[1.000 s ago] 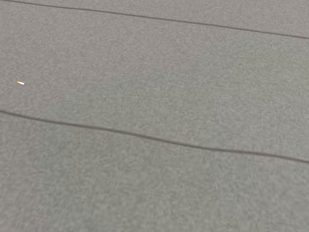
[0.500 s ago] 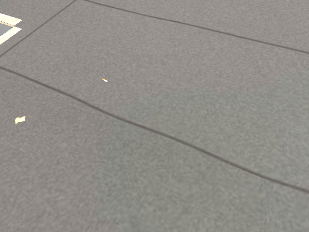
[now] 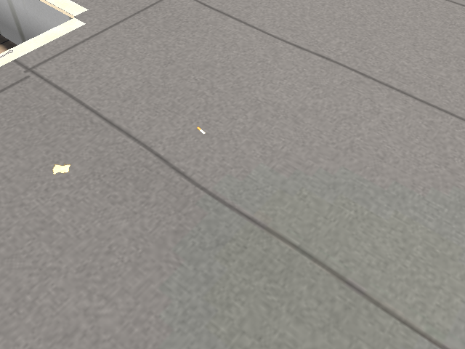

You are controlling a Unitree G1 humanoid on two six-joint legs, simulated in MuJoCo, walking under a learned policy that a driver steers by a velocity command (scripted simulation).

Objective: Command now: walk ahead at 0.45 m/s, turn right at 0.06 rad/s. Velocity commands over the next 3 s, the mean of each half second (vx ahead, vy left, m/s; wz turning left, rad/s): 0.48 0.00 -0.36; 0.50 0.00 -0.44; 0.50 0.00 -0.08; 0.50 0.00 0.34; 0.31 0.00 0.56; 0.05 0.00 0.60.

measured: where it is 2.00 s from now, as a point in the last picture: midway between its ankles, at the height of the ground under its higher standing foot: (336, 217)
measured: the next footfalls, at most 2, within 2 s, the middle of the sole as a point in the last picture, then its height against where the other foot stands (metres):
right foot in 0.40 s outside the picture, level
left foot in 0.92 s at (261, 285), level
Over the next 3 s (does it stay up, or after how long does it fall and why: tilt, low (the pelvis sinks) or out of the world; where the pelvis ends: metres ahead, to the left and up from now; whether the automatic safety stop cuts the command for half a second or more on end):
stays up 1.23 -0.39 -0.02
